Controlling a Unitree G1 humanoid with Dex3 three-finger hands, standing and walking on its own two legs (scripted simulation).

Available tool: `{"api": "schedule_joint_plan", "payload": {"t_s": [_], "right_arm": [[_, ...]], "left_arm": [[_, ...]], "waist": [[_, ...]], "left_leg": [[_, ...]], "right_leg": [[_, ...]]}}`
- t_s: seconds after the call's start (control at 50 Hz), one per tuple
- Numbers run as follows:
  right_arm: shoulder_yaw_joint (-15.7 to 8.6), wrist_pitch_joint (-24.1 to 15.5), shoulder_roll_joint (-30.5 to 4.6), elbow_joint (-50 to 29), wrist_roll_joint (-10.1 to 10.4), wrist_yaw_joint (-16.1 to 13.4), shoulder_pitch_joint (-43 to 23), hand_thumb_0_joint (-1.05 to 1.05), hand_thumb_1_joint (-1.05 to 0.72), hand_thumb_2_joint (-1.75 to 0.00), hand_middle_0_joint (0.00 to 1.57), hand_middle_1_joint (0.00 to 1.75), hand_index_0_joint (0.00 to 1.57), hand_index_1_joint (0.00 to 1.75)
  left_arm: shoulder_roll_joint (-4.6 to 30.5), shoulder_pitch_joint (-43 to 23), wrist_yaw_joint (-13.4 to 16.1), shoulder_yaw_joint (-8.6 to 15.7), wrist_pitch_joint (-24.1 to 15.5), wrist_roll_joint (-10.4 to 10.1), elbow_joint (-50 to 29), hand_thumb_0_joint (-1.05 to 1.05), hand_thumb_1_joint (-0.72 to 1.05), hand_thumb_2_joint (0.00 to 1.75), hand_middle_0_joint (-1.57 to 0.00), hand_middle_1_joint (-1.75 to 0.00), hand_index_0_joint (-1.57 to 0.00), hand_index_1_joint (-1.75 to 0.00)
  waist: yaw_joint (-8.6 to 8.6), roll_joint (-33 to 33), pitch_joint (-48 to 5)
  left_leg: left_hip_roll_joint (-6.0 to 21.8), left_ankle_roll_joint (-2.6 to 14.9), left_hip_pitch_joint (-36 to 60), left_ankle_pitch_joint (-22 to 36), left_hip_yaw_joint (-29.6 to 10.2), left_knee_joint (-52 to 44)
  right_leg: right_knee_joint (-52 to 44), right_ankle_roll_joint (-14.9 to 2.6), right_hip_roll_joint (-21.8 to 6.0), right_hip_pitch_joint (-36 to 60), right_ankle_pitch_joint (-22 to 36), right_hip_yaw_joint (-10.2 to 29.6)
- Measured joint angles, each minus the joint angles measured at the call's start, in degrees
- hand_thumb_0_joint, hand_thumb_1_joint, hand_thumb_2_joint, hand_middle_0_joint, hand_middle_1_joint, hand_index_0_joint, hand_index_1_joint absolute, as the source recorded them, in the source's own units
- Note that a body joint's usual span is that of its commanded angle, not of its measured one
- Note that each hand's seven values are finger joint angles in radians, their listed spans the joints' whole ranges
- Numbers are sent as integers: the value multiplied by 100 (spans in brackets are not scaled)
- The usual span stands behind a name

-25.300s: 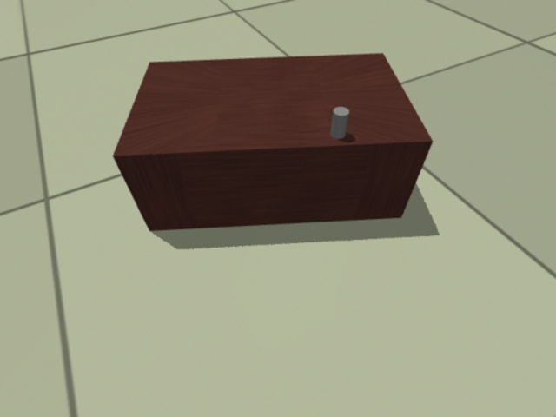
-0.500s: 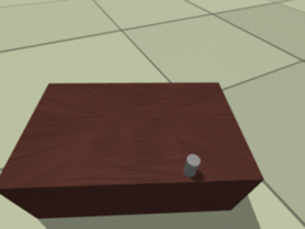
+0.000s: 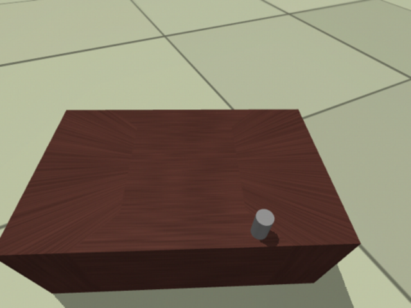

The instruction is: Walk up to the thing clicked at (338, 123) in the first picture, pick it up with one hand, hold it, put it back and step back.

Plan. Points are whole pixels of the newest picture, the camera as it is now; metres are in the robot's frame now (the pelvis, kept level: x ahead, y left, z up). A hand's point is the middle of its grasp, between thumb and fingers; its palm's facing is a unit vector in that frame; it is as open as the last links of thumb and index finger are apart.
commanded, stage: stand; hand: right
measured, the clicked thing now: (261, 224) +0.42 -0.18 -0.28
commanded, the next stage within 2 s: none
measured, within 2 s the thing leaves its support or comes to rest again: neither
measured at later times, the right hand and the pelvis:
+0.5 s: hand out of the picture +0.09 -0.25 -0.15, palm faces +0.00 +0.93 -0.37, open 7.8 cm; pelvis +0.01 +0.00 +0.00, yaw +1 degrees
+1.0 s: hand out of the picture +0.09 -0.26 -0.15, palm faces -0.01 +0.93 -0.36, open 7.3 cm; pelvis +0.01 -0.01 +0.00, yaw +1 degrees
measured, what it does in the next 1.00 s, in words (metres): stands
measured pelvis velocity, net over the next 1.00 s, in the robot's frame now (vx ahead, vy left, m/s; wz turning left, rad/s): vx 0.01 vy -0.01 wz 0.02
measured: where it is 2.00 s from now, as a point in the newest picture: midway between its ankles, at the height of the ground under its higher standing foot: outside the picture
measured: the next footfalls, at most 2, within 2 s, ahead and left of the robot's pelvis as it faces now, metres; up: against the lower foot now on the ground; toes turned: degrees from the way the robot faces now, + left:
none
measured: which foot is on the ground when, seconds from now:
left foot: down 0.00-1.00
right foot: down 0.00-1.00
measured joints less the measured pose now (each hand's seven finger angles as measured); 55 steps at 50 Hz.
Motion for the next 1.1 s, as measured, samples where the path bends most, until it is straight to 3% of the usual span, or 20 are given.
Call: {"api": "schedule_joint_plan", "payload": {"t_s": [0.12,0.26,0.36,0.46,0.64,1.1], "right_arm": [[-3,-10,-6,3,2,7,-28,0,26,-33,16,21,16,21],[-6,-8,-4,12,4,6,-45,0,-22,-70,19,27,20,28],[-13,-12,-4,5,7,7,-59,0,-57,-82,20,29,20,29],[-23,-10,-9,3,7,12,-69,0,-77,-87,20,30,21,30],[-46,-10,-19,15,6,34,-58,0,-89,-89,20,30,21,30],[-32,-10,-31,-24,7,49,-81,0,-91,-90,20,30,21,30]], "left_arm": [[2,-19,-1,-2,-4,-11,-22,0,90,90,-20,-30,-20,-30],[4,-38,1,0,-7,-14,-48,0,90,90,-20,-30,-20,-30],[1,-40,2,-1,-9,-12,-65,0,90,90,-20,-30,-20,-30],[-1,-34,2,-3,-14,-15,-78,0,90,90,-20,-30,-20,-30],[-1,0,-15,8,-12,-12,-88,0,90,90,-20,-30,-20,-30],[-12,2,-9,0,-49,-19,-136,0,90,90,-20,-30,-20,-30]], "waist": [[-4,9,5],[5,2,-5],[0,11,-13],[0,20,-12],[1,33,-2],[-1,83,32]], "left_leg": [[-10,6,14,-33,-12,5],[-38,11,50,-51,-27,-15],[-41,10,54,-63,-47,-7],[-47,9,64,-63,-64,-8],[-60,-2,61,-31,-95,-52],[12,-79,52,-86,-176,3]], "right_leg": [[-58,9,-10,48,-4,-13],[-66,15,-35,86,-36,-32],[-92,16,-37,114,-38,-52],[-99,14,-40,134,-42,-70],[-81,-2,-48,113,-54,-101],[-142,-71,32,177,-70,-173]]}}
